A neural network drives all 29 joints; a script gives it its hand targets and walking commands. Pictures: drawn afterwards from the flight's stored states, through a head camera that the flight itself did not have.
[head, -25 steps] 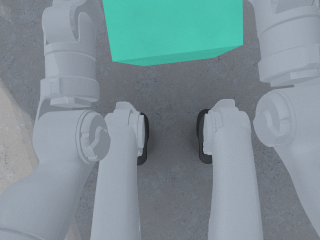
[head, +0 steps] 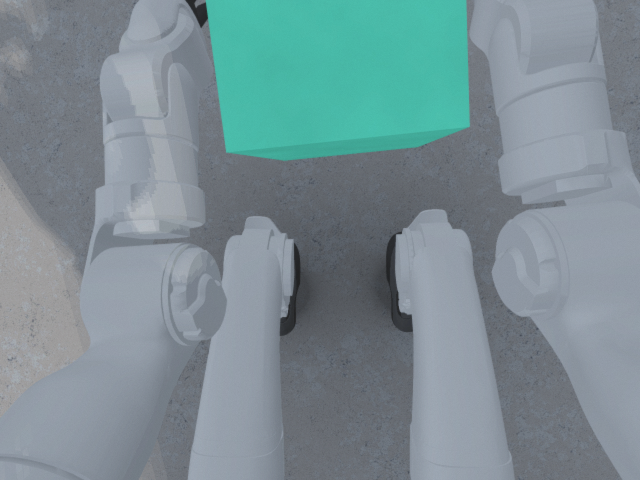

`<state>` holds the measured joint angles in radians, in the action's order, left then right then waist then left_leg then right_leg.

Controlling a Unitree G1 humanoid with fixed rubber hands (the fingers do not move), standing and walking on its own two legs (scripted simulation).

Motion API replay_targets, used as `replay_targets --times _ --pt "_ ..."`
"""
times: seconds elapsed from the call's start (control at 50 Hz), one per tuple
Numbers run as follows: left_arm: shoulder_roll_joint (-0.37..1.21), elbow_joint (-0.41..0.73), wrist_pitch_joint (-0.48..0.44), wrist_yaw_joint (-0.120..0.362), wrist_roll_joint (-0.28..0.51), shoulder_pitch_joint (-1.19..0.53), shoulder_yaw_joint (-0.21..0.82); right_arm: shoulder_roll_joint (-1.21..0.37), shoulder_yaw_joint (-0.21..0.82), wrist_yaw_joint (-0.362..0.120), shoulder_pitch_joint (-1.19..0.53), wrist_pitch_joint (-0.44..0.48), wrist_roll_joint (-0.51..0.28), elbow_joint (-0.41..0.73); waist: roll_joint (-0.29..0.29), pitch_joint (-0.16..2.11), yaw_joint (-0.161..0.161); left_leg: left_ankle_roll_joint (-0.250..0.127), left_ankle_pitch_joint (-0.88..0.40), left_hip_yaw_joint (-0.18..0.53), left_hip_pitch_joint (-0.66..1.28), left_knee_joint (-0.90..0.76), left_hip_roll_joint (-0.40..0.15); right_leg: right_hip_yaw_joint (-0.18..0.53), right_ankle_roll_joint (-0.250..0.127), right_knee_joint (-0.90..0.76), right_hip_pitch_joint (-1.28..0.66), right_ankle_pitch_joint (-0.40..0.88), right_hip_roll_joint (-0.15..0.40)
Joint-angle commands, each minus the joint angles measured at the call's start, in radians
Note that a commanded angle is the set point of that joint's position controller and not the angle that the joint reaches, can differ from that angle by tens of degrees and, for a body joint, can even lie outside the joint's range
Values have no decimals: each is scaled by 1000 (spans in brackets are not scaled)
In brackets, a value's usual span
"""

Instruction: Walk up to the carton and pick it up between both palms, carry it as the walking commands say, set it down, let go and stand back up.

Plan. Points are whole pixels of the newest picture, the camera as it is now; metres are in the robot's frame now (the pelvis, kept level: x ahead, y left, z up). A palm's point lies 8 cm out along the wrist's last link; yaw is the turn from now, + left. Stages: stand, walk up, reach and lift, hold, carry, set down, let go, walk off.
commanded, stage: reach and lift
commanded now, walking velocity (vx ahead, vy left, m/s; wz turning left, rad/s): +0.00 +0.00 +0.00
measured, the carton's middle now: (336, 6) +0.57 +0.00 -0.13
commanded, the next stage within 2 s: none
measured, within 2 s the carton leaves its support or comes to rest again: neither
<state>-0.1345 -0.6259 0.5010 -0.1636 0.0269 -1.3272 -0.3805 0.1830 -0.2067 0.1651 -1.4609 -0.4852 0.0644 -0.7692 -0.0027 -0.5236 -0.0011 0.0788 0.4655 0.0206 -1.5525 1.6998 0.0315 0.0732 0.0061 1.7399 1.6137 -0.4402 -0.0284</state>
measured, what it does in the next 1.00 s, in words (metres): rises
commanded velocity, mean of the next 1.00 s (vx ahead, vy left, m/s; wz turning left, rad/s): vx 0.00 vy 0.00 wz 0.00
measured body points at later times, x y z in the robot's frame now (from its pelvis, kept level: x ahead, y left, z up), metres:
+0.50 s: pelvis +0.00 +0.00 +0.05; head +0.29 -0.03 +0.39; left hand +0.53 +0.14 +0.00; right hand +0.55 -0.14 +0.01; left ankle +0.16 +0.15 -0.48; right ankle +0.16 -0.11 -0.48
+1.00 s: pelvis +0.00 +0.00 +0.11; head +0.26 -0.03 +0.47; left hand +0.51 +0.14 +0.07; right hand +0.53 -0.14 +0.08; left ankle +0.16 +0.15 -0.48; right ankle +0.16 -0.11 -0.48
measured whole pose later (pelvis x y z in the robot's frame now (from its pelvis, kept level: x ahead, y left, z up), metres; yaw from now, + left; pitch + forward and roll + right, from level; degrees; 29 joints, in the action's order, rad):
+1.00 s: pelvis +0.00 +0.00 +0.11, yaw -1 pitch +8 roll +4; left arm -0.07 -0.54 0.50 -0.13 -0.01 -1.08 -0.38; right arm 0.09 -0.21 0.18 -1.24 -0.49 0.08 -0.70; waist 0.01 -0.52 0.00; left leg 0.07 0.35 0.02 -1.06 1.26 0.03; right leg 0.09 0.01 1.32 1.13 -0.34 -0.03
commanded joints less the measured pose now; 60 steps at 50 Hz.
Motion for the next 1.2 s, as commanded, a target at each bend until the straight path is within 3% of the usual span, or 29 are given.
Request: replay_targets --times 0.0,0.04,0.06,0.14,0.18,0.2,0.22,0.24,0.26,0.28,0.3,0.34,0.38,0.46,0.5,0.52,0.54,0.6,0.66,0.7,0.72,0.82,0.94,1.0,1.02,1.08,1.12,1.16,1.18 --pt "1118 229 -58 337 85 -927 516 -1340 415 -348 -592 13 -190 128 76 2434 -129 -62 -114 -139 460 -226 145 -74 24 -252 -903 159 -137" --pt "1167 310 -60 338 114 -951 574 -1350 443 -351 -588 18 -213 176 54 2532 -108 -58 -159 -127 525 -239 150 -73 19 -264 -964 208 -140" --pt "1140 282 -59 341 101 -932 554 -1344 428 -351 -566 14 -197 154 64 2493 -102 -58 -155 -128 508 -243 147 -80 23 -267 -938 204 -139" --pt "1157 386 -59 327 139 -934 625 -1342 519 -339 -607 21 -253 293 41 2660 -120 -54 -251 -119 641 -263 154 -63 25 -284 -1062 295 -144" --pt "1147 367 -56 321 125 -897 617 -1329 506 -338 -565 21 -229 264 46 2597 -122 -51 -233 -112 643 -281 151 -71 23 -294 -1018 262 -145" --pt "1145 374 -53 320 130 -913 634 -1314 491 -335 -571 20 -231 253 25 2560 -102 -51 -211 -106 631 -290 148 -63 20 -306 -1011 240 -141" --pt "1139 338 -58 321 114 -896 605 -1335 494 -335 -544 18 -217 207 46 2509 -131 -53 -179 -118 595 -293 149 -50 23 -320 -1014 208 -139" --pt "1154 361 -55 323 123 -895 628 -1333 508 -334 -542 17 -214 249 47 2528 -111 -54 -180 -111 607 -309 151 -57 23 -332 -1054 220 -140" --pt "1150 309 -53 323 112 -860 606 -1334 502 -332 -533 14 -211 208 52 2476 -125 -57 -165 -108 611 -320 146 -54 23 -337 -1015 193 -133" --pt "1158 381 -59 320 131 -889 649 -1348 527 -336 -545 18 -228 253 63 2520 -112 -58 -187 -103 660 -326 148 -56 25 -348 -1046 218 -140" --pt "1143 296 -55 322 101 -869 593 -1321 481 -334 -541 19 -201 190 43 2418 -126 -58 -135 -107 593 -335 145 -48 23 -357 -995 159 -133" --pt "1145 299 -58 325 97 -857 595 -1353 492 -334 -526 19 -216 182 32 2404 -140 -62 -127 -110 610 -351 142 -34 25 -382 -1026 153 -131" --pt "1148 270 -56 327 89 -839 584 -1340 470 -338 -513 22 -207 159 30 2371 -128 -64 -104 -98 624 -377 137 -45 23 -397 -989 123 -130" --pt "1188 257 -61 333 87 -805 590 -1353 470 -351 -473 26 -194 145 22 2371 -130 -58 -116 -99 656 -399 139 -45 18 -419 -1005 123 -132" --pt "1186 332 -64 332 102 -823 621 -1366 507 -350 -480 27 -210 190 31 2460 -134 -58 -163 -91 725 -413 141 -46 19 -432 -1068 168 -133" --pt "1180 336 -65 335 113 -818 629 -1370 518 -349 -448 20 -207 188 50 2470 -115 -58 -179 -86 730 -423 142 -52 25 -437 -1102 198 -133" --pt "1182 339 -63 333 108 -803 623 -1376 535 -349 -471 20 -221 208 37 2489 -144 -60 -200 -91 743 -424 141 -34 21 -448 -1122 204 -131" --pt "1171 421 -63 331 131 -833 665 -1376 581 -339 -473 16 -241 289 46 2557 -131 -62 -235 -84 792 -438 146 -21 25 -463 -1208 255 -131" --pt "1125 355 -56 329 100 -793 620 -1378 571 -339 -482 8 -243 242 56 2432 -176 -67 -163 -91 757 -473 138 -1 30 -507 -1186 179 -122" --pt "1148 379 -54 333 115 -791 651 -1386 588 -335 -460 9 -238 276 61 2446 -156 -67 -161 -84 785 -495 141 4 28 -529 -1233 176 -123" --pt "1155 312 -50 335 102 -750 632 -1366 549 -336 -430 9 -215 215 49 2361 -147 -66 -133 -79 778 -517 134 -5 25 -539 -1183 149 -118" --pt "1158 263 -61 349 68 -733 587 -1399 511 -351 -407 15 -179 154 73 2261 -171 -78 -67 -79 773 -573 127 3 21 -606 -1186 67 -114" --pt "1177 250 -65 365 52 -700 580 -1412 492 -370 -356 16 -168 114 58 2248 -172 -79 -107 -70 837 -631 117 5 17 -661 -1225 98 -109" --pt "1191 320 -68 366 75 -692 623 -1424 556 -376 -357 21 -206 187 47 2362 -193 -74 -202 -65 938 -650 121 5 15 -675 -1309 197 -111" --pt "1184 345 -65 367 75 -708 644 -1405 550 -378 -350 22 -197 203 42 2360 -161 -71 -208 -60 959 -655 124 -8 15 -679 -1302 212 -113" --pt "1193 401 -62 366 96 -665 679 -1432 624 -370 -363 21 -240 315 39 2460 -191 -76 -293 -59 1046 -690 125 9 21 -706 -1435 305 -113" --pt "1179 385 -66 368 80 -646 663 -1431 630 -370 -338 23 -229 296 48 2371 -205 -76 -282 -58 1029 -703 124 19 22 -723 -1422 290 -107" --pt "1194 334 -56 366 72 -606 667 -1408 599 -372 -333 24 -209 288 47 2303 -192 -77 -241 -49 1036 -746 115 15 16 -758 -1405 245 -106" --pt "1197 357 -58 364 56 -606 660 -1416 588 -376 -317 23 -208 275 19 2290 -203 -76 -234 -48 1061 -764 110 18 10 -773 -1408 237 -102"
